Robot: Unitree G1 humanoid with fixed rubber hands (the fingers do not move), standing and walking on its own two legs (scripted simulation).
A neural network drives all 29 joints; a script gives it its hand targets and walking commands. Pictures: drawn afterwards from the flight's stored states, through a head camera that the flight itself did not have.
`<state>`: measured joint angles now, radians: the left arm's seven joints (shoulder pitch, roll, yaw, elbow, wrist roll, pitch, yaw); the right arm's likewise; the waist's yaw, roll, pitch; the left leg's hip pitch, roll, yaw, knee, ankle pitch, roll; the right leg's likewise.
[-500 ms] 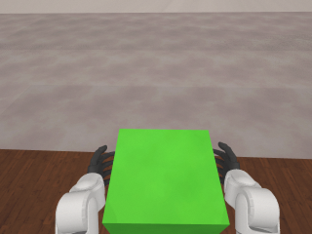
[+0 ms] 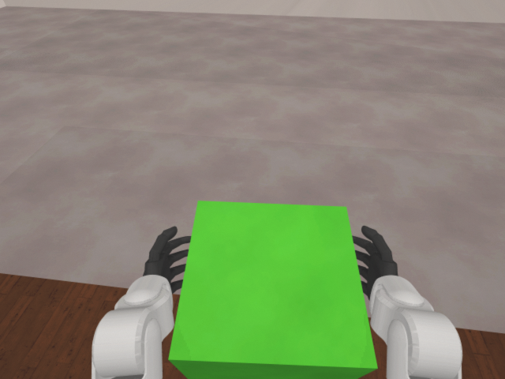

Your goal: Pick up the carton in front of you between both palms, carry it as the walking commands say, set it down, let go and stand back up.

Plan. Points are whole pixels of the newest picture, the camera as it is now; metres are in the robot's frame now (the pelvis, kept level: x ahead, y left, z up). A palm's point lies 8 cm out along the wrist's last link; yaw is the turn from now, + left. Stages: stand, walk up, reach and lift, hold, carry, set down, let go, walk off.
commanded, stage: carry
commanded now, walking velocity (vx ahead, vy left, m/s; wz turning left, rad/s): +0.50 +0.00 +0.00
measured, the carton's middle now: (266, 304) +0.25 +0.00 +0.04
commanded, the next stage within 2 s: none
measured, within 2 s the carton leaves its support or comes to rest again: neither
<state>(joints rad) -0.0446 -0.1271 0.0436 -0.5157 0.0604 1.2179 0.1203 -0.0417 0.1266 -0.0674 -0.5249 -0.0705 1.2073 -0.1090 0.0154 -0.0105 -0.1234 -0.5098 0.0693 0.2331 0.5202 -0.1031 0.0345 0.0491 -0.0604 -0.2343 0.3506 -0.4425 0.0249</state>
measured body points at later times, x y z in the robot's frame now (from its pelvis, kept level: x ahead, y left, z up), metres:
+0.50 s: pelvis +0.32 -0.02 -0.02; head +0.33 -0.03 +0.43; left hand +0.67 +0.14 +0.10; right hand +0.67 -0.17 +0.10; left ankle +0.14 +0.09 -0.72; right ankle +0.46 -0.09 -0.73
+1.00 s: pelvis +0.65 -0.02 -0.04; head +0.68 -0.02 +0.41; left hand +1.00 +0.14 +0.09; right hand +1.01 -0.16 +0.09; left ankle +0.84 +0.09 -0.73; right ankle +0.46 -0.09 -0.73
